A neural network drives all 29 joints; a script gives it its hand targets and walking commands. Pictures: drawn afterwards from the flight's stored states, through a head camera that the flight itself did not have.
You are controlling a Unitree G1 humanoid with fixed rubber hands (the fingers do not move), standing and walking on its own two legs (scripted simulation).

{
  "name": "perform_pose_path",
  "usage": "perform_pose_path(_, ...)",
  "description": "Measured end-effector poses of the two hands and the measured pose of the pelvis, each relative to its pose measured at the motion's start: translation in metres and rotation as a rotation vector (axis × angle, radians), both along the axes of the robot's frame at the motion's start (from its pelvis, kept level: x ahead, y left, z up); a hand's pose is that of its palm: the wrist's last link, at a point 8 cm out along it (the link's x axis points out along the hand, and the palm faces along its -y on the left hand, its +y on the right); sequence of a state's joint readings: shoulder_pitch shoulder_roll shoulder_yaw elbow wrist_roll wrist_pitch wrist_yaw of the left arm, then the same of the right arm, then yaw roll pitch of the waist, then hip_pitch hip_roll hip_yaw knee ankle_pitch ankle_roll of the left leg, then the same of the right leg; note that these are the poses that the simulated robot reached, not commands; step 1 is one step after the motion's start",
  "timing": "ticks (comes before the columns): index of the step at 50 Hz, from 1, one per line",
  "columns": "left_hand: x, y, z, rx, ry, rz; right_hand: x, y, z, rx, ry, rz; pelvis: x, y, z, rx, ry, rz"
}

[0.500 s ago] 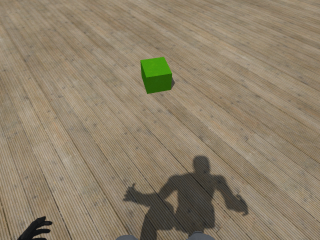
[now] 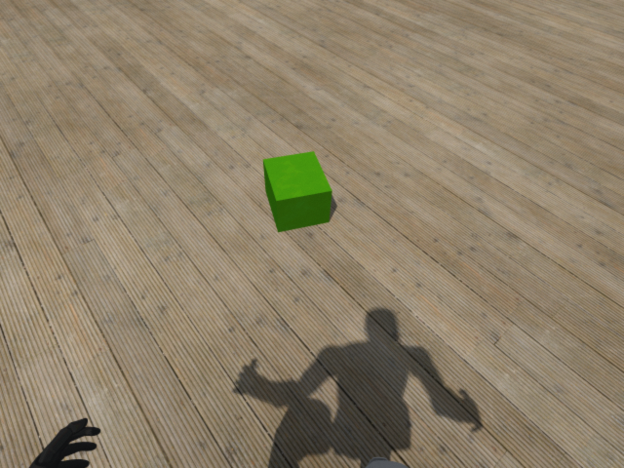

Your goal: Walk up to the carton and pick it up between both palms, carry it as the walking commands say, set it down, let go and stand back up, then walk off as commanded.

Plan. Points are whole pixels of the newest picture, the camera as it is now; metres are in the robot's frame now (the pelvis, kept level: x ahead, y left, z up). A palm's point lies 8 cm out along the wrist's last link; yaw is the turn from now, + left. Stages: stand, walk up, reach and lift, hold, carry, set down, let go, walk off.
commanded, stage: walk up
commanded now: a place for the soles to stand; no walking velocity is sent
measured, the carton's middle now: (296, 191) +1.24 +0.01 -0.65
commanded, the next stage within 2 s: none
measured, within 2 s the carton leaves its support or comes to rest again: neither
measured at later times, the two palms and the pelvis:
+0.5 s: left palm (105, 287) +0.42 +0.33 -0.08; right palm (544, 384) +0.25 -0.34 -0.08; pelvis +0.25 +0.01 +0.00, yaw -2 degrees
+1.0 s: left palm (129, 220) +0.58 +0.34 -0.09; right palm (503, 258) +0.47 -0.36 -0.08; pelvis +0.46 +0.01 -0.01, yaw -3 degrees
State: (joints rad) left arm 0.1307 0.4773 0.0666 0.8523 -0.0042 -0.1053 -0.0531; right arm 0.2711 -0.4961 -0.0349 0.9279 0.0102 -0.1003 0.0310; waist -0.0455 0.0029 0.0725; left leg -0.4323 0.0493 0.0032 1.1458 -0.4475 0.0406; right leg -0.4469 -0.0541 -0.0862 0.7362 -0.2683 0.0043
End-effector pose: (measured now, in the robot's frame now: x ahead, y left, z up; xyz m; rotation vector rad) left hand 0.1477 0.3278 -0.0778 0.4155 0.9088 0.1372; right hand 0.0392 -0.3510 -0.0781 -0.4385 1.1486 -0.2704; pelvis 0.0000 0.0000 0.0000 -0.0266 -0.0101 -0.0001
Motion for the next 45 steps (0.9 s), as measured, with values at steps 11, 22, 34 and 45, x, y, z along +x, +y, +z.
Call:
perform_pose_path(11, 0.034, 0.047, -0.022, 0.009, 0.173, 0.110, 0.154, 0.041, 0.007, -0.016, -0.109, 0.092, 0.111, 0.034, -0.004, 0.046, -0.002, -0.013)
perform_pose_path(22, 0.229, 0.013, -0.001, -0.014, 0.051, -0.049, 0.185, 0.017, 0.008, -0.022, 0.010, -0.060, 0.222, 0.024, 0.004, 0.040, -0.002, -0.049)
perform_pose_path(34, 0.288, 0.023, 0.002, 0.005, 0.056, 0.041, 0.351, 0.045, -0.007, 0.061, -0.059, 0.068, 0.318, 0.023, 0.004, 0.017, -0.026, -0.012)
perform_pose_path(45, 0.368, 0.035, -0.017, 0.017, 0.132, 0.031, 0.411, 0.020, 0.009, -0.049, -0.093, -0.009, 0.413, 0.026, -0.005, 0.071, -0.020, -0.047)
